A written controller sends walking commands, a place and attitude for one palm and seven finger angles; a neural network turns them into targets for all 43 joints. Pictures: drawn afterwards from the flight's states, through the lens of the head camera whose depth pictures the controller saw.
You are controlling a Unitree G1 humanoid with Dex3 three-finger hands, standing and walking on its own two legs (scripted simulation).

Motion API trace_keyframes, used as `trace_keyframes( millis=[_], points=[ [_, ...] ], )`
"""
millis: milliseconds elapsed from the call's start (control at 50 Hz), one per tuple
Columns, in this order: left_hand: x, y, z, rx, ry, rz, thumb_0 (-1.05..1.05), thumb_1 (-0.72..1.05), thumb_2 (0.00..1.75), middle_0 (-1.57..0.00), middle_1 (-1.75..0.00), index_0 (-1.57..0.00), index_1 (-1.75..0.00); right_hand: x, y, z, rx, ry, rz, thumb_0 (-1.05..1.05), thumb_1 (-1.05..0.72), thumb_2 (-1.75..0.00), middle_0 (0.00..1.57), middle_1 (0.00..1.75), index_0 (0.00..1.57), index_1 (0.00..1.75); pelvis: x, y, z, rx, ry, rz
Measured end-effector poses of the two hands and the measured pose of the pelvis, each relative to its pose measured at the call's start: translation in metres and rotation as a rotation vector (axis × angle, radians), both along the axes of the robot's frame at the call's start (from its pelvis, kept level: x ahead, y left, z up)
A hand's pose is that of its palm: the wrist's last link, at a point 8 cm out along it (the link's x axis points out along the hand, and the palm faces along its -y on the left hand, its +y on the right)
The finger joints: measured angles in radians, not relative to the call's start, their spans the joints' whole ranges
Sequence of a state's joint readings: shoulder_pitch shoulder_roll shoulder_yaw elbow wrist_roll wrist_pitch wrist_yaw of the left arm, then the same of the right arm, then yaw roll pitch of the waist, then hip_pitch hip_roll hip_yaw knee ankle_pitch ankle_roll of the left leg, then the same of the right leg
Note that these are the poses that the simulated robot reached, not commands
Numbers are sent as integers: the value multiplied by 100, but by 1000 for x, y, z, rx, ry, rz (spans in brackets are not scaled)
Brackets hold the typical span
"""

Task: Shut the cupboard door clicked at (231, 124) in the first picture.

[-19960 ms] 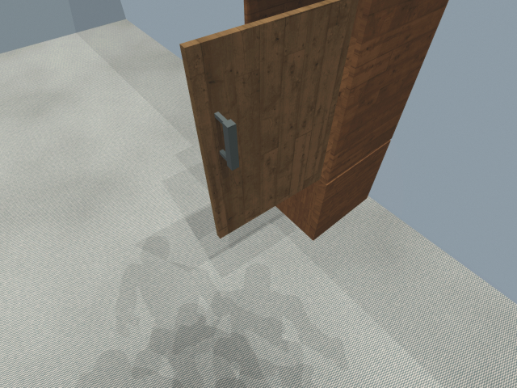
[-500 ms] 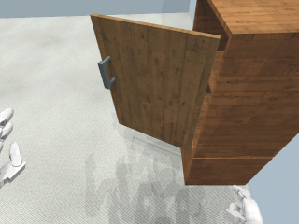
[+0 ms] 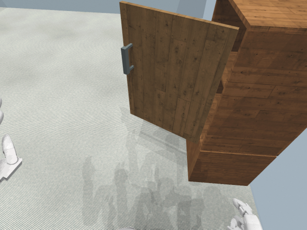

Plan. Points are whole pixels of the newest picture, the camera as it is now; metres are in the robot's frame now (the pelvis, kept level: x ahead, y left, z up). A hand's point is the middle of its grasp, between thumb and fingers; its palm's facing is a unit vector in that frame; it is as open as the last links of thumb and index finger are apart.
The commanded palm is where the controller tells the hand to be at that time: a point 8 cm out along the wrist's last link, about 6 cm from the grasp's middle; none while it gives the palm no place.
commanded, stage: step back with the hand held close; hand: left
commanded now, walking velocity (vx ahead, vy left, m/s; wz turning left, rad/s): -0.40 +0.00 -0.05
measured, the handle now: (128, 59) +0.74 +0.18 +0.05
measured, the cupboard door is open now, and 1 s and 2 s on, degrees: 64 64 64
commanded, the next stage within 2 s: stop stepping back and stand still in 0.32 s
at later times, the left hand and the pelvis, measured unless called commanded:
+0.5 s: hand out of the picture +0.08 +0.29 +0.18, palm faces +0.54 -0.73 -0.41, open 7.4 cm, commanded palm +0.04 +0.32 +0.19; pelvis -0.08 +0.01 -0.01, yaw +2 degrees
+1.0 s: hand out of the picture +0.03 +0.33 +0.18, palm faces +0.57 -0.76 -0.33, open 7.5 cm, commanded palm -0.03 +0.35 +0.19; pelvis -0.16 +0.04 +0.00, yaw +3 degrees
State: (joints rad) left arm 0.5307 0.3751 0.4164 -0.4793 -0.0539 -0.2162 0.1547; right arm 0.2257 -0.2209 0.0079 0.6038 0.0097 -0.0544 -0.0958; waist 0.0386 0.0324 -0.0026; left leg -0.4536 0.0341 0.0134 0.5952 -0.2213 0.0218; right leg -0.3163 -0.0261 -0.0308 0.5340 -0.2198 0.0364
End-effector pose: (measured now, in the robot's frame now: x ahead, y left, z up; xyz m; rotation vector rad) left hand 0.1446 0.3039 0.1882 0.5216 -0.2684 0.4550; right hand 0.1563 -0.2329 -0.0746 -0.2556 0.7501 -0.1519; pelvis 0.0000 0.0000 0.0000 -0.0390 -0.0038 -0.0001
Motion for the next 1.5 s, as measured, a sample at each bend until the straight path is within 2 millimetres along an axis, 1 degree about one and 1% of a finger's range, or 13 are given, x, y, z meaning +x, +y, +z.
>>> trace_keyframes(
  millis=[240, 380, 480, 540, 620, 720, 780, 840, 1020, 1120, 1220, 1340, 1500],
  points=[
    [-12, 0, 11, 80, -53, -97, 2, 88, 90, -22, -30, -21, -30, -44, -7, 7, -18, -36, -59, 1, -90, -90, 20, 30, 20, 30, -37, 4, -2, -16, -5, 5],
    [-63, 2, 13, 160, -51, -66, 2, 88, 90, -22, -30, -21, -30, -61, -8, -1, -19, -30, -7, 1, -90, -90, 20, 30, 20, 30, -64, -3, -11, -8, -21, 82],
    [-106, 13, 7, 83, -89, 13, 2, 88, 90, -22, -30, -21, -30, -75, -1, -6, -42, 24, 30, 1, -90, -90, 20, 30, 20, 30, -80, 9, -13, 29, -26, 52],
    [-116, 28, 0, 20, -141, 52, 2, 88, 90, -22, -30, -21, -30, -86, 11, -5, -63, -6, 36, 1, -90, -90, 20, 30, 20, 30, -95, 19, -15, 5, -25, 53],
    [-122, 41, 4, -21, -161, 80, 2, 88, 90, -22, -30, -21, -30, -106, 32, 3, -2, -44, 39, 1, -91, -90, 20, 30, 20, 30, -115, 19, -7, -28, -47, 91],
    [-148, 28, 15, -23, -97, 50, 2, 89, 90, -21, -30, -21, -30, -128, 50, 15, 74, -59, 71, 1, -90, -90, 20, 30, 20, 30, -129, 14, 7, -17, -15, 96],
    [-166, 16, 20, 45, -72, 18, 2, 89, 90, -21, -30, -21, -30, -134, 49, 9, 75, -63, 103, 1, -90, -90, 21, 30, 20, 30, -143, 12, 1, 28, 8, 62],
    [-175, 20, 25, 30, -82, 20, 2, 88, 90, -22, -30, -21, -30, -146, 43, 4, 55, -16, 90, 1, -90, -90, 21, 30, 20, 30, -152, 19, 6, 23, -12, 48],
    [-162, 55, -2, -77, -51, 76, 2, 89, 90, -21, -30, -21, -30, -173, 27, 9, -29, -26, -32, 1, -90, -90, 20, 30, 20, 30, -159, 40, 4, 34, -20, 37],
    [-151, 42, -1, -51, 8, 13, 2, 89, 90, -21, -30, -20, -30, -184, 33, 16, 0, -29, -45, 1, -90, -90, 20, 30, 20, 30, -159, 36, 11, 33, -4, 21],
    [-145, 24, 9, 20, 19, -47, 2, 89, 90, -21, -30, -21, -30, -186, 32, 5, 32, 12, -38, 1, -90, -90, 20, 30, 20, 30, -156, 29, 8, 28, 7, 16],
    [-134, 31, 5, 11, 28, -15, 2, 88, 90, -22, -30, -21, -30, -180, 25, -7, 36, 84, -63, 1, -90, -90, 20, 30, 20, 30, -138, 31, 6, 18, 10, -1],
    [-107, 37, -7, -36, 60, -12, 2, 88, 90, -22, -30, -21, -30, -146, 31, 5, 22, 33, -58, 1, -91, -90, 20, 30, 20, 30, -125, 37, 9, 34, 16, -11]
  ],
)
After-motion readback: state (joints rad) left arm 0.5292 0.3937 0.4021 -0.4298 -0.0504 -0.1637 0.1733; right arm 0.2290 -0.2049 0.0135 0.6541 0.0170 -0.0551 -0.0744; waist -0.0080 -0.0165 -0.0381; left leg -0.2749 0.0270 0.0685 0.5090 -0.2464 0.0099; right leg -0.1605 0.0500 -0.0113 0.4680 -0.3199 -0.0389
